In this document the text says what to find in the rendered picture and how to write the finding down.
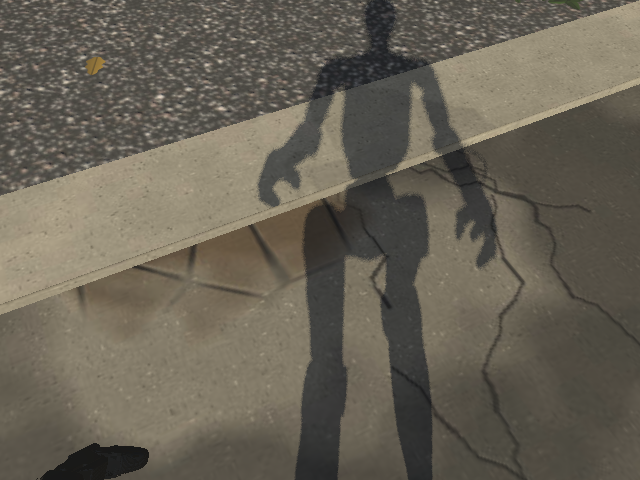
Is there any left robot hand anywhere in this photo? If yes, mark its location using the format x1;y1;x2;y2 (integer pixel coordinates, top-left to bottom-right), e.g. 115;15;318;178
36;443;149;480

